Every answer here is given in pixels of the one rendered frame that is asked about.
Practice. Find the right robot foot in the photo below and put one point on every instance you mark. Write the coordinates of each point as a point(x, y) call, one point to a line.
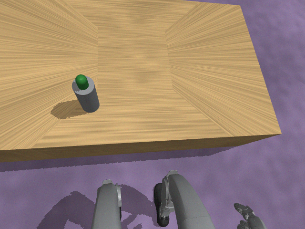
point(163, 222)

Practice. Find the right robot hand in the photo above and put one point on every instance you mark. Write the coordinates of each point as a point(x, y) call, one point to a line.
point(252, 221)

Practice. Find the bottle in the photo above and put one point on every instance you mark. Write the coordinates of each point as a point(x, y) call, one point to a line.
point(85, 91)

